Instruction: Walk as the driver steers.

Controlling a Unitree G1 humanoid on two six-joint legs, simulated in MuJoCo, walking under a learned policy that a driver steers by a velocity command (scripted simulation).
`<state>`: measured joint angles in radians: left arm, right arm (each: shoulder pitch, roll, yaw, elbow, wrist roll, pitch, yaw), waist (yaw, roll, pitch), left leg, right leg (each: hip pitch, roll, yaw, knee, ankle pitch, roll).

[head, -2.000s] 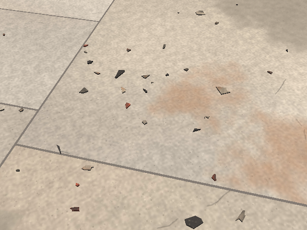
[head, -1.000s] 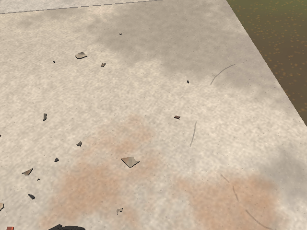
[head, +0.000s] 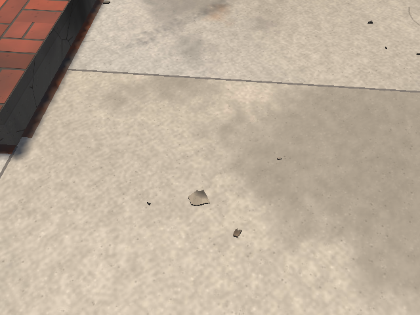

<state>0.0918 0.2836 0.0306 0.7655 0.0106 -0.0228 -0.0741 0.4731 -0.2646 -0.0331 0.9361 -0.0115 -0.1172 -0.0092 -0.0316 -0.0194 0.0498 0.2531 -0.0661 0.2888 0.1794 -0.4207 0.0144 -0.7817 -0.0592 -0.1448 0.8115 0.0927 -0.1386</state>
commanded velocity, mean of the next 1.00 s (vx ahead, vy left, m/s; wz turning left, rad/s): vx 1.00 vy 0.00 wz -0.15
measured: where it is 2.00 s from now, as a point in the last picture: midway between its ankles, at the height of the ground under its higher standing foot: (236, 40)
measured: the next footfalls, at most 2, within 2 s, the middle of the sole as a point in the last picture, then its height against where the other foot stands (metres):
right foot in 0.08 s outside the picture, level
left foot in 0.52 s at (220, 234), level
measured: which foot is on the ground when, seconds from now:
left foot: down 0.00-0.08, up 0.10-0.50, down 0.52-0.94, up 0.96-1.00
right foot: up 0.00-0.06, down 0.08-0.54, up 0.56-0.92, down 0.94-1.00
